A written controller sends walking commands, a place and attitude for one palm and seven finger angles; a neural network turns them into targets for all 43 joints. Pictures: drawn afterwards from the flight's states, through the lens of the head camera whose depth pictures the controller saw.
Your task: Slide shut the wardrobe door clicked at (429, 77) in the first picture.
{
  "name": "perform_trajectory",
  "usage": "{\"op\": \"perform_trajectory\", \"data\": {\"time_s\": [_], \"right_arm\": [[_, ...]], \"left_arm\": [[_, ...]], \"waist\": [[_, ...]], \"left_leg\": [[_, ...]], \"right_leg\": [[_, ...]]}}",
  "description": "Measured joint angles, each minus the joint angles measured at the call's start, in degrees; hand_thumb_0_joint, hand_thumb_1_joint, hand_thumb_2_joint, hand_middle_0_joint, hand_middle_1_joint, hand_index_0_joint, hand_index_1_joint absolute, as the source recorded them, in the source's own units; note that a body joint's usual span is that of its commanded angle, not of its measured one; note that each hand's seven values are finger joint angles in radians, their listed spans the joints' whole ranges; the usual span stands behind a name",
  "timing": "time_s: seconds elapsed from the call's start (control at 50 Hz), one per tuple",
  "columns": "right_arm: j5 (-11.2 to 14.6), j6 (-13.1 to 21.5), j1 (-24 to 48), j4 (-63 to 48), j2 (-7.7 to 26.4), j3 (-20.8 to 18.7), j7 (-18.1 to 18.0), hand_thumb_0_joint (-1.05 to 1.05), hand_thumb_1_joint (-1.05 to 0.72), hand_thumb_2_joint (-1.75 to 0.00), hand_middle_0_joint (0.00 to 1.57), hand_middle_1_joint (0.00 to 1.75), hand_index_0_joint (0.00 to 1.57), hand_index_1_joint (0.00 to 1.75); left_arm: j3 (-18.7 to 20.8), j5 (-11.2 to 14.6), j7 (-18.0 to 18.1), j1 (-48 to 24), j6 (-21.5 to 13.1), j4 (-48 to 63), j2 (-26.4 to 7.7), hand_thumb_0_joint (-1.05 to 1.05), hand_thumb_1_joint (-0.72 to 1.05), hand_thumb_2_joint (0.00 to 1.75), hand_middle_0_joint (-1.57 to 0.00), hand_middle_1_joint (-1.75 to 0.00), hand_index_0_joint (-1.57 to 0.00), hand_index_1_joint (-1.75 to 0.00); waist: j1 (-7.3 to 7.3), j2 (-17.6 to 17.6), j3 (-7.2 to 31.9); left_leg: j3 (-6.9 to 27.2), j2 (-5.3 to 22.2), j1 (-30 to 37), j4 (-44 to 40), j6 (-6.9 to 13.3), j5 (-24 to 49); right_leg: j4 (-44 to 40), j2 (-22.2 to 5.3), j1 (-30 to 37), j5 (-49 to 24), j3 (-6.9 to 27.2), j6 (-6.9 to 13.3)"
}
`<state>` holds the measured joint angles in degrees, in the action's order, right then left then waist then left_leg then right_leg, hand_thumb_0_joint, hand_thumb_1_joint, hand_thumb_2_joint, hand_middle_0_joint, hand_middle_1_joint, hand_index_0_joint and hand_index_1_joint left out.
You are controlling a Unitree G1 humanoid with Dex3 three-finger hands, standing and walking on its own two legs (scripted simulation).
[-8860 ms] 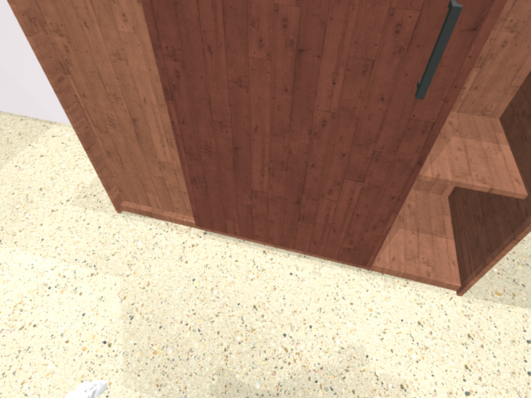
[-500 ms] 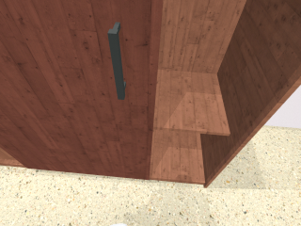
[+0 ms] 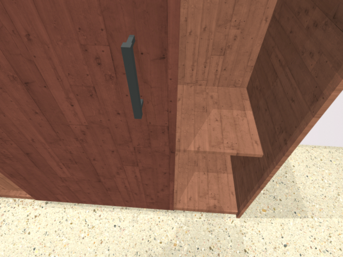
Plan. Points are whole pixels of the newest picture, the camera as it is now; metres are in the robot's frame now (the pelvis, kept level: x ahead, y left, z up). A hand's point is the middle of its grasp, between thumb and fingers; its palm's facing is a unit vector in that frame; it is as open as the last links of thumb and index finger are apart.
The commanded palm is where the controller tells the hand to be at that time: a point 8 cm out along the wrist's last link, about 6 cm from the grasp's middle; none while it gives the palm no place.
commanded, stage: come to a stop and stand still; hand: left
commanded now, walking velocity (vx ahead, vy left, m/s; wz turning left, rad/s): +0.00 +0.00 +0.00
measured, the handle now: (135, 81) +0.44 +0.12 +0.19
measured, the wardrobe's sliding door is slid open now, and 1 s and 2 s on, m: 0.36 0.36 0.36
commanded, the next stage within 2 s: look again from close up in 0.92 s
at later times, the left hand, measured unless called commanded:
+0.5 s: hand out of the picture +0.04 +0.21 -0.17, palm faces -0.01 -0.98 -0.20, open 7.4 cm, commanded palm none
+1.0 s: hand out of the picture +0.02 +0.20 -0.17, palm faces +0.00 -0.98 -0.18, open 7.4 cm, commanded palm none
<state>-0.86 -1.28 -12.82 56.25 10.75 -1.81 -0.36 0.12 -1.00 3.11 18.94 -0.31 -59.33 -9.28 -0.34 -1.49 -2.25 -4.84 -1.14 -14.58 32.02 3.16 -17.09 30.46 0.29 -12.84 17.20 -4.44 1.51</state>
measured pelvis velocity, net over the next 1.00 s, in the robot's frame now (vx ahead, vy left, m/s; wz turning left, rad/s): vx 0.02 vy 0.04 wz -0.03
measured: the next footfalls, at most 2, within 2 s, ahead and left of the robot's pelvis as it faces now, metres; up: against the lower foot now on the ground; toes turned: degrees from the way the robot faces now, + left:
none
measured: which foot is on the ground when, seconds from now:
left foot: down 0.00-1.00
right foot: down 0.00-1.00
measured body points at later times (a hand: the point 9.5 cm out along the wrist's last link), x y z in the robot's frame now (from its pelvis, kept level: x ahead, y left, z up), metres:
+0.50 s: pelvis +0.02 +0.04 +0.01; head +0.03 +0.04 +0.45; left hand +0.04 +0.26 -0.15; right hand +0.02 -0.19 -0.15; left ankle +0.00 +0.07 -0.73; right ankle -0.01 -0.10 -0.73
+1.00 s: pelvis +0.02 +0.04 +0.01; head +0.03 +0.05 +0.46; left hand +0.02 +0.26 -0.16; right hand +0.03 -0.19 -0.15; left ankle +0.00 +0.07 -0.73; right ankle -0.01 -0.10 -0.73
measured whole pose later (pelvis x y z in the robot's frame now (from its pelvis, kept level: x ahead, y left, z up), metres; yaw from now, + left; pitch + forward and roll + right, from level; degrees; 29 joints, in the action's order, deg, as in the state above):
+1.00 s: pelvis +0.02 +0.04 +0.01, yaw -2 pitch -1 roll +0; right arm -0.3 1.7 -15.1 65.1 9.1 1.0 -1.7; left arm -1.1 -0.6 2.7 17.6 0.5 -63.6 -8.7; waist -0.7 1.0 -1.7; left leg -7.5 -5.1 -6.5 21.8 6.7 -14.8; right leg 25.5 -3.0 -7.8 16.4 -1.3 -2.1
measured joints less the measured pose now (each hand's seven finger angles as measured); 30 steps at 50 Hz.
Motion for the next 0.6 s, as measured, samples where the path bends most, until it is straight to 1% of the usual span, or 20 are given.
{"op": "perform_trajectory", "data": {"time_s": [0.02, 0.06, 0.2, 0.38, 0.6], "right_arm": [[-0.1, 0.2, -0.8, -0.1, 0.1, 0.1, 0.1, 0.0, -0.92, -0.9, 0.2, 0.3, 0.2, 0.3], [-0.3, 0.5, -2.2, -0.1, 0.3, 0.5, 0.1, 0.0, -0.92, -0.9, 0.2, 0.3, 0.2, 0.3], [-0.3, 1.0, -4.5, 1.8, -0.4, 1.9, 0.1, 0.0, -0.91, -0.9, 0.2, 0.3, 0.2, 0.3], [0.0, 2.3, -4.2, 4.7, -1.2, 2.5, -0.5, 0.0, -0.91, -0.9, 0.2, 0.3, 0.2, 0.3], [0.3, 2.8, -2.5, 6.9, -1.3, 2.6, -1.1, 0.0, -0.91, -0.9, 0.2, 0.3, 0.2, 0.3]], "left_arm": [[-0.1, 0.0, -0.1, 0.0, 0.2, 0.2, -0.1, 0.0, 0.9, 0.9, -0.21, -0.3, -0.2, -0.3], [-0.2, 0.0, -0.3, -0.3, 0.5, 0.6, -0.2, 0.0, 0.9, 0.9, -0.21, -0.3, -0.2, -0.3], [-0.6, 0.0, -0.8, -1.9, 0.4, 1.7, -0.4, 0.0, 0.9, 0.9, -0.2, -0.3, -0.2, -0.3], [-0.9, 0.3, -0.7, -3.2, 0.5, 0.3, -0.1, 0.0, 0.9, 0.9, -0.2, -0.3, -0.2, -0.3], [-1.0, 0.4, -0.4, -3.0, 0.8, -1.9, 0.3, 0.0, 0.91, 0.9, -0.2, -0.3, -0.2, -0.3]], "waist": [[0.14, 0.1, 0.2], [0.21, 0.1, 0.6], [0.2, 0.3, 1.2], [0.57, 1.0, 0.9], [0.17, 1.9, 0.3]], "left_leg": [[-0.2, -0.4, 0.1, -0.1, 0.7, -0.1], [-0.5, -1.0, 0.4, -0.5, 1.5, 0.0], [-1.5, -2.6, 1.5, -4.2, 2.8, 1.8], [-2.3, -3.6, 3.7, -7.2, 3.6, 2.5], [-2.6, -4.1, 6.0, -8.5, 3.9, 2.0]], "right_leg": [[0.5, -0.4, -0.2, 0.3, 0.2, -0.3], [0.8, -1.0, -0.3, 0.5, 0.5, -0.8], [-0.8, -2.4, -0.3, -0.6, 1.6, -1.8], [-2.7, -3.2, 1.3, -1.1, 2.5, -3.0], [-3.6, -3.5, 3.3, -0.6, 3.0, -3.7]]}}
